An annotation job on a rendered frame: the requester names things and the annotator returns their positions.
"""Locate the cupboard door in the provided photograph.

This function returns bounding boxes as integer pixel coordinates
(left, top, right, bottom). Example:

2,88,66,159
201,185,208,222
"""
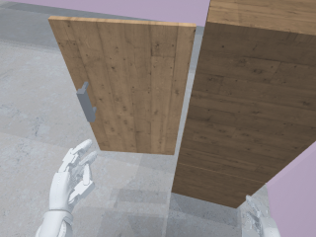
48,16,197,156

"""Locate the left robot forearm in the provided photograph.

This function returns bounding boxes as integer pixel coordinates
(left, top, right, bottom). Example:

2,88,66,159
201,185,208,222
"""
35,209,74,237

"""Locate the left robot hand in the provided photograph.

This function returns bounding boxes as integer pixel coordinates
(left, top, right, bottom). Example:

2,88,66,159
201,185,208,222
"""
48,138,98,213

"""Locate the right robot hand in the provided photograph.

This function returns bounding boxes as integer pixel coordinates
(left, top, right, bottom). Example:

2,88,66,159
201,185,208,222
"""
241,195,281,237

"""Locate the handle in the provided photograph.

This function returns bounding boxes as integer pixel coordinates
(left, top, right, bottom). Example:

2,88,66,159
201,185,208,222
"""
76,81,97,122

